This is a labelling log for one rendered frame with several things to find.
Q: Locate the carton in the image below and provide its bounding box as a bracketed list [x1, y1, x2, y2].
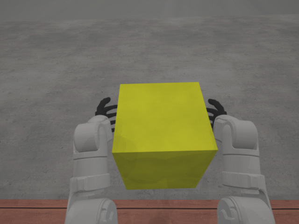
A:
[112, 82, 218, 190]

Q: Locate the robot right hand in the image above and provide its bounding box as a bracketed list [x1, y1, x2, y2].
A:
[206, 99, 227, 129]

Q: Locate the robot left forearm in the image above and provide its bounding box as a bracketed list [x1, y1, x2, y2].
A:
[64, 115, 113, 224]

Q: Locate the robot left hand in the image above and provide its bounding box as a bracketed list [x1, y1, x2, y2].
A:
[95, 97, 118, 132]

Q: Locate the robot right forearm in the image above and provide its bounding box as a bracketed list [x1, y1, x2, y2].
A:
[213, 115, 276, 224]

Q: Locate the right robot upper arm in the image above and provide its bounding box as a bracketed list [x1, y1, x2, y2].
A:
[217, 196, 275, 224]

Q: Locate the left robot upper arm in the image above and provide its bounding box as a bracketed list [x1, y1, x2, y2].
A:
[65, 198, 118, 224]

